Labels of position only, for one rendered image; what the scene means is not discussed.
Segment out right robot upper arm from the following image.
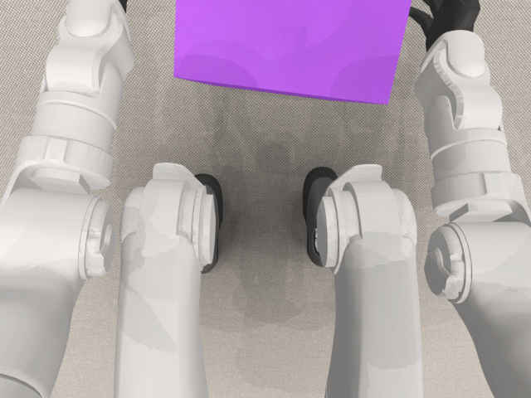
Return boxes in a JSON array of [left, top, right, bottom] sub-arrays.
[[424, 221, 531, 398]]

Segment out robot right hand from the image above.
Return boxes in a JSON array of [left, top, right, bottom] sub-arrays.
[[408, 0, 480, 52]]

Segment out robot right foot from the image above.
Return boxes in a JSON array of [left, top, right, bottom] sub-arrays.
[[303, 167, 338, 267]]

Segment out left robot forearm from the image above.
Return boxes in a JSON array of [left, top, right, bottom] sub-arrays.
[[0, 0, 135, 212]]

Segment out right robot forearm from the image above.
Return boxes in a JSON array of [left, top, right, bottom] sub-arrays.
[[414, 30, 531, 227]]

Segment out left robot upper arm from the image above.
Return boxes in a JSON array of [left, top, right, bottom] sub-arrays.
[[0, 187, 116, 398]]

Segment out robot left foot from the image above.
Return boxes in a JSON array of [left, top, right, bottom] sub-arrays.
[[194, 173, 223, 274]]

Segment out robot foot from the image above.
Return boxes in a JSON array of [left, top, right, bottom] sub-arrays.
[[194, 173, 223, 274], [303, 167, 338, 267]]

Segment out carton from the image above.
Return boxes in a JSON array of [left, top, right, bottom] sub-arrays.
[[173, 0, 412, 104]]

